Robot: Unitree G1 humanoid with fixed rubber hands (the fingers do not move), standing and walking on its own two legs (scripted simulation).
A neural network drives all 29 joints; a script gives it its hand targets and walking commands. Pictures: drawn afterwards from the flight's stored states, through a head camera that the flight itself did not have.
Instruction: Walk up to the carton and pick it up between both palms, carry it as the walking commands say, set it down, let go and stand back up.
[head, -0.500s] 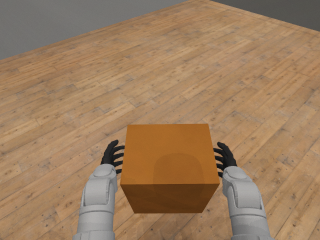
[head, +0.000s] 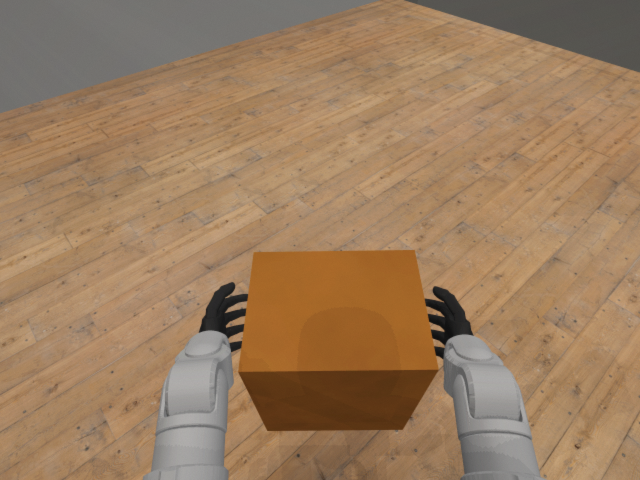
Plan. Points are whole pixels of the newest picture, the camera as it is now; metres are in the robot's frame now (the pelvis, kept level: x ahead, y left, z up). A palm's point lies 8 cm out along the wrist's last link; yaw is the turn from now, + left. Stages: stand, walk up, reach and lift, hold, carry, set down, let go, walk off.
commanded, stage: carry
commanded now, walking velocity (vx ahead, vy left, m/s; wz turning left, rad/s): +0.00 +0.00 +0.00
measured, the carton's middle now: (334, 348) +0.31 +0.00 -0.05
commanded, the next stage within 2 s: hold in 0.68 s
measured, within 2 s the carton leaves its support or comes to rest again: neither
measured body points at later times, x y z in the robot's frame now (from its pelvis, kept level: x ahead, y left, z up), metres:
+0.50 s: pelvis +0.01 +0.01 +0.00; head +0.01 +0.01 +0.45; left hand +0.30 +0.16 +0.01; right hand +0.29 -0.15 +0.01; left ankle +0.01 +0.07 -0.73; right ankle +0.07 -0.12 -0.73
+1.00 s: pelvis +0.02 -0.01 +0.01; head -0.03 -0.02 +0.45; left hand +0.31 +0.15 +0.04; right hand +0.31 -0.16 +0.03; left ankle +0.01 +0.07 -0.73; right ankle +0.08 -0.13 -0.73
